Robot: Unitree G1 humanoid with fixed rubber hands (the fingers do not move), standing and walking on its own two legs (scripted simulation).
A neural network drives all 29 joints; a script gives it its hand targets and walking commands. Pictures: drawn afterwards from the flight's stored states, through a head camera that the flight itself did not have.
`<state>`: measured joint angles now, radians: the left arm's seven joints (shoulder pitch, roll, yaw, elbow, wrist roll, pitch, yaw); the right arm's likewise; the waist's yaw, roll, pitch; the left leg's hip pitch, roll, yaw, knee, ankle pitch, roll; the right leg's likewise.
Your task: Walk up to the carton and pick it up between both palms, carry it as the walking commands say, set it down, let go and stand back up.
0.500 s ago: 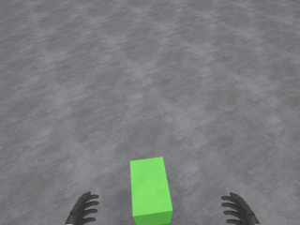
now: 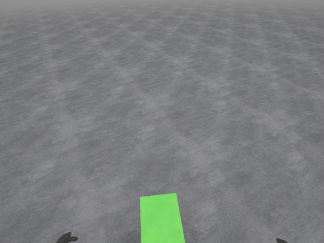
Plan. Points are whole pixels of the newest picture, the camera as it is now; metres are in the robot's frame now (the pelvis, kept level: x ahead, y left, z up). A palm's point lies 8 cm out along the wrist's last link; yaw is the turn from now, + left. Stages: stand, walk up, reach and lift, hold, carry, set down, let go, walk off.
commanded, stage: stand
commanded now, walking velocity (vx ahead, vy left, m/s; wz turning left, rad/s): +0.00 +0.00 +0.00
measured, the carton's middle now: (161, 235) +0.41 +0.04 -0.62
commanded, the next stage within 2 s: none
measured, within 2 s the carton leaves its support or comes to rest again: neither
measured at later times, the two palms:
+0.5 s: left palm out of the picture +0.09 +0.29 -0.08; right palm out of the picture +0.08 -0.29 -0.08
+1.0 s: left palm out of the picture +0.03 +0.30 -0.09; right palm out of the picture +0.02 -0.30 -0.10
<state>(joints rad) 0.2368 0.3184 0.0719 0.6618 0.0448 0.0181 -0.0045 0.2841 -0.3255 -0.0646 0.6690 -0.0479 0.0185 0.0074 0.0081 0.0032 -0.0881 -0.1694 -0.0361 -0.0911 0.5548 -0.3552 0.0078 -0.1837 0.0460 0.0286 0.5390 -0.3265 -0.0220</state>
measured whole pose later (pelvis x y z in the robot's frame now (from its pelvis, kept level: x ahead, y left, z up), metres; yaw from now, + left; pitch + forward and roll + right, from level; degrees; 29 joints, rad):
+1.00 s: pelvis -0.05 +0.00 +0.01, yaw -1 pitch -4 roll +0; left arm 0.21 0.35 0.02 1.03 0.02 -0.04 0.00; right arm 0.24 -0.37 0.01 0.98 -0.02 -0.03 -0.01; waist 0.01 0.01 -0.04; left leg -0.13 -0.03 -0.08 0.41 -0.21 0.00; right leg -0.15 0.05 0.05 0.39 -0.18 -0.02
